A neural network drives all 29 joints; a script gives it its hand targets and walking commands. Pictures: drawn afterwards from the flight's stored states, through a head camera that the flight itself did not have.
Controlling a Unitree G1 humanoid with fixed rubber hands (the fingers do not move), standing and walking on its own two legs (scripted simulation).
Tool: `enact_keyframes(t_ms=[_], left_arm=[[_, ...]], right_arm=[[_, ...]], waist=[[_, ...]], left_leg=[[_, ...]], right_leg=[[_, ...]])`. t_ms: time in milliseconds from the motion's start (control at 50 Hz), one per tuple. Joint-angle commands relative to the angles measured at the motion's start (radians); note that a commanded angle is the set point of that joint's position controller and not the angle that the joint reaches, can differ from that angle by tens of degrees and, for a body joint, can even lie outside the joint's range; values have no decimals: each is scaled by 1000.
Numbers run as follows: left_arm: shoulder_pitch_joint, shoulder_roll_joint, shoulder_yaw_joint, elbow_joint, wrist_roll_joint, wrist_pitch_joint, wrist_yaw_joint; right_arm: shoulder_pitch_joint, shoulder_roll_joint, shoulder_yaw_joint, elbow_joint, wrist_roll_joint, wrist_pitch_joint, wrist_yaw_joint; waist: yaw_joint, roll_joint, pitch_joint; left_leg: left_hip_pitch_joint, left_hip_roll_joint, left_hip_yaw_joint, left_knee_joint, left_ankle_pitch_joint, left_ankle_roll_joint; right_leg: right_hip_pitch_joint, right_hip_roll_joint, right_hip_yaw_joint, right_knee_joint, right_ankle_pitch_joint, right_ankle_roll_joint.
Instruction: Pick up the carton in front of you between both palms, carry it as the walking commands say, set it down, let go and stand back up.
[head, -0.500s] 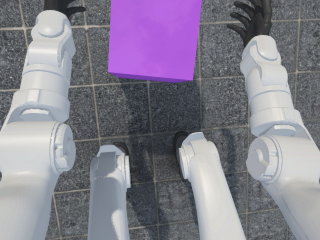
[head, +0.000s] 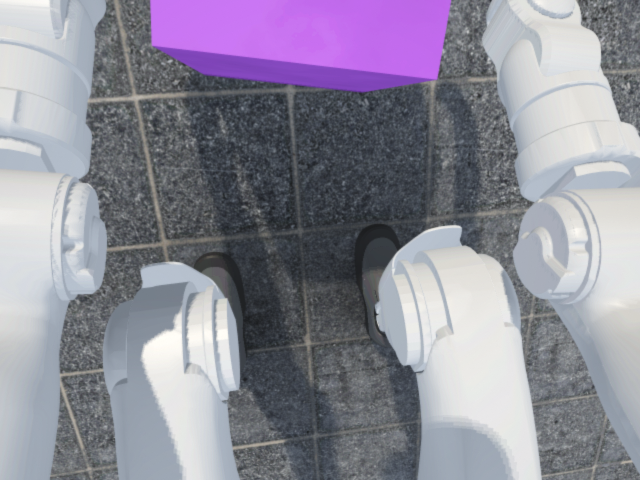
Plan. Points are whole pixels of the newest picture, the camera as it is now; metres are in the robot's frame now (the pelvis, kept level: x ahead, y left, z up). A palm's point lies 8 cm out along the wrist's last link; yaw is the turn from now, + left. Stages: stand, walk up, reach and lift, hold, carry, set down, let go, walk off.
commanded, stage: reach and lift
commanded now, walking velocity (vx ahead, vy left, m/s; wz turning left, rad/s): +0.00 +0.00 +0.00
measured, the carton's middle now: out of the picture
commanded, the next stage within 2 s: none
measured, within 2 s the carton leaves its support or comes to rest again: leaves its support in 0.82 s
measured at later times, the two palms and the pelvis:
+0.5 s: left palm out of the picture +0.59 +0.12 -0.18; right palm out of the picture +0.54 -0.18 -0.18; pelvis -0.01 +0.00 +0.00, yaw +0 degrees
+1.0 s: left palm out of the picture +0.56 +0.13 -0.09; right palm out of the picture +0.52 -0.17 -0.09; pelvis +0.00 +0.00 +0.02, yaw +1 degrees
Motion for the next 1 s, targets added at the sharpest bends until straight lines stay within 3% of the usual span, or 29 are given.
enact_keyframes(t_ms=[0, 80, 180, 360, 440, 480, 520, 560, 620, 740, 860, 920, 980], left_arm=[[-339, 77, -19, -129, -21, -30, 2], [-283, 61, -13, -105, -14, -26, 9], [-254, 55, 17, -64, 15, -25, 12], [-369, -46, -39, -86, -15, -15, -1], [-401, -192, -14, -83, 38, -1, -24], [-470, -565, -57, -76, 52, 19, -107], [-456, -837, -29, -93, 99, 47, -190], [-408, -966, 2, -127, 113, 66, -240], [-365, -1056, 13, -174, 120, 88, -271], [-385, -1199, -82, -323, 65, 103, -253], [-452, -1368, -210, -648, 9, 146, -203], [-420, -1412, -240, -694, 29, 179, -181], [-286, -1443, -151, -528, 90, 215, -197]], right_arm=[[-228, -154, 1, -98, 15, -33, -7], [-194, -125, 21, -101, 31, -31, -10], [-188, -107, 16, -90, 20, -26, -4], [-289, -45, 48, -91, 23, -18, 2], [-333, 73, 10, -95, -54, -4, 19], [-479, 438, 91, -142, -62, 25, 104], [-548, 699, 114, -186, -100, 69, 199], [-540, 827, 123, -213, -119, 105, 261], [-505, 915, 144, -255, -96, 130, 312], [-571, 1008, 275, -421, 20, 141, 326], [-617, 1076, 415, -683, 81, 200, 305], [-605, 1115, 458, -740, 56, 234, 282], [-488, 1163, 417, -605, -12, 262, 291]], waist=[[-76, 145, -1339], [-58, 143, -1364], [-38, 124, -1260], [-63, 140, -1206], [-77, 139, -1163], [-66, 142, -1132], [-55, 141, -1071], [-46, 127, -1041], [-40, 121, -1048], [-37, 144, -1409], [-45, 148, -2076], [-35, 139, -2150], [-27, 123, -1858]], left_leg=[[612, 18, 73, -117, 447, -6], [630, 11, 79, -113, 461, -1], [550, 12, 76, -130, 382, 4], [572, 4, 68, -155, 297, 6], [579, -18, 69, -153, 271, 0], [567, -41, 73, -145, 273, 13], [523, -59, 92, -138, 255, 23], [468, -69, 109, -134, 252, 30], [438, -73, 115, -134, 279, 44], [658, -80, 113, -116, 521, 47], [995, -103, 123, -142, 770, 21], [969, -122, 144, -211, 659, 7], [847, -127, 151, -291, 529, -1]], right_leg=[[657, 2, -97, -99, 529, 0], [667, 10, -101, -92, 538, 1], [610, 9, -96, -102, 462, 5], [582, 13, -106, -125, 362, -8], [613, 35, -113, -127, 337, -8], [595, 56, -115, -120, 323, -16], [548, 66, -118, -112, 290, -20], [536, 76, -124, -101, 286, -25], [519, 77, -130, -88, 324, -28], [575, 84, -144, -68, 524, -21], [797, 106, -162, -106, 735, -11], [850, 119, -171, -164, 656, -5], [729, 125, -172, -253, 513, 3]])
